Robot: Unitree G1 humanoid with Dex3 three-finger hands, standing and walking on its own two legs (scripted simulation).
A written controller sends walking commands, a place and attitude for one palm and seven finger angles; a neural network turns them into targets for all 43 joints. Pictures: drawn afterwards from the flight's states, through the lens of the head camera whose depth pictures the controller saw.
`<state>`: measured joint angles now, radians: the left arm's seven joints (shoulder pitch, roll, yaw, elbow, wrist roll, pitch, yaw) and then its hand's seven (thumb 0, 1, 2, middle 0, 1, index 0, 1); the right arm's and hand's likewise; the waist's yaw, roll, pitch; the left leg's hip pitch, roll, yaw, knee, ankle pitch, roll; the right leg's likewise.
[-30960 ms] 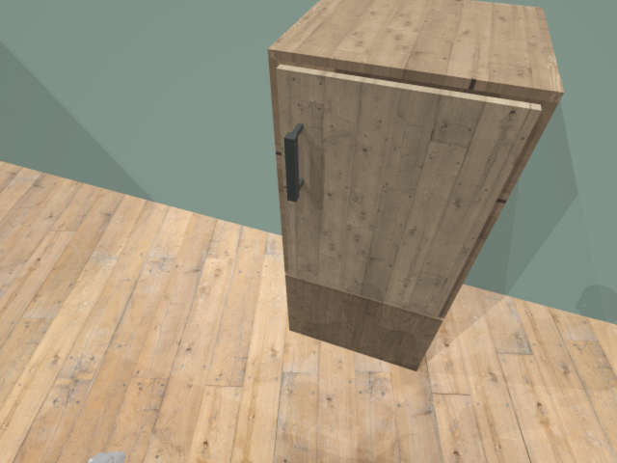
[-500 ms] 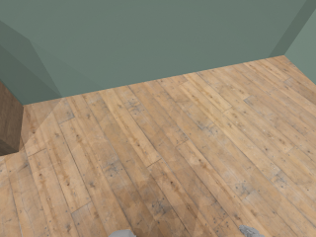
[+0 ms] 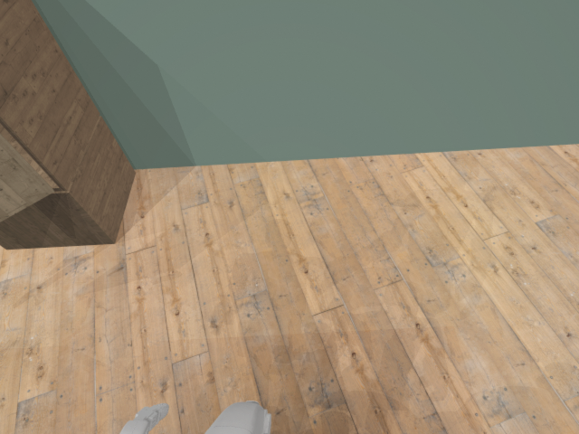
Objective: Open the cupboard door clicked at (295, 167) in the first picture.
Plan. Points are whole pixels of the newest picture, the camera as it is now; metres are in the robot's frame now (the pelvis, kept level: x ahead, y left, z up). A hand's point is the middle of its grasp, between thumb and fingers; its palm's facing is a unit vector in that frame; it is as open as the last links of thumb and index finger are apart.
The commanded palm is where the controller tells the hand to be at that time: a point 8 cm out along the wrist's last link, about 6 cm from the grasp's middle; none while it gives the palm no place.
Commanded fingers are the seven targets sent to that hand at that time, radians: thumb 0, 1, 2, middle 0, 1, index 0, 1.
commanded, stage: turn to face it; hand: left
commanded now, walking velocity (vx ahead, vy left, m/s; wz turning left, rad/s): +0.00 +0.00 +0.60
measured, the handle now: out of the picture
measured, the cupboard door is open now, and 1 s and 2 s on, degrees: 41 41 41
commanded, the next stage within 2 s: take the last steps up to it in 1.04 s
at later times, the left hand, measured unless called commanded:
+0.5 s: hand out of the picture +0.06 +0.24 -0.16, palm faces +0.32 -0.91 -0.26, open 7.4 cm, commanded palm none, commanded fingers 0.00 0.90 0.90 -0.20 -0.30 -0.20 -0.30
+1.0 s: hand out of the picture -0.03 +0.19 -0.19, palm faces +0.59 -0.77 -0.23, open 7.3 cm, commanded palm none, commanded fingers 0.00 0.90 0.90 -0.20 -0.30 -0.20 -0.30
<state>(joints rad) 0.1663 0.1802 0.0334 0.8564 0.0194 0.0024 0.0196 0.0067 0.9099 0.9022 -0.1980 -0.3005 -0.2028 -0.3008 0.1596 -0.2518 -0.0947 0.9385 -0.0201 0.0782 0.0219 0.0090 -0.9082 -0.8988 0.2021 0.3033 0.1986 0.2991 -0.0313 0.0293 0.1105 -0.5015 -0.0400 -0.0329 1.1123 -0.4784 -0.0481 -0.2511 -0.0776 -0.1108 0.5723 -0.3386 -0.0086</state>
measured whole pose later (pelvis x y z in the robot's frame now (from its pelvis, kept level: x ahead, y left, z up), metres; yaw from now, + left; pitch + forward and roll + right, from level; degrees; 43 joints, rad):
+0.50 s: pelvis +0.03 +0.01 +0.00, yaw +18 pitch +2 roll +0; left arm 0.16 0.25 0.07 0.88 0.01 0.05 0.00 0.01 0.91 0.90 -0.20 -0.30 -0.20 -0.30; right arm 0.14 -0.23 -0.06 0.91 -0.03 0.03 0.01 0.01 -0.91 -0.90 0.20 0.30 0.20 0.30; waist 0.00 -0.01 0.10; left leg -0.30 -0.03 -0.03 0.53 -0.26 0.02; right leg -0.46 -0.08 -0.02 0.95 -0.45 0.08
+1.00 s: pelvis +0.06 +0.00 -0.01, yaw +35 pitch +1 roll +1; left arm 0.26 0.23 0.06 0.94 0.01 0.03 0.01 0.01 0.91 0.90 -0.20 -0.30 -0.21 -0.30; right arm 0.09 -0.22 -0.06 0.93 -0.02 0.03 0.02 0.01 -0.91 -0.90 0.20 0.30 0.20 0.30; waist 0.02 -0.06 0.11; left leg -0.30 -0.01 0.07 0.62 -0.29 0.03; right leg -0.31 -0.15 -0.16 0.83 -0.52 0.05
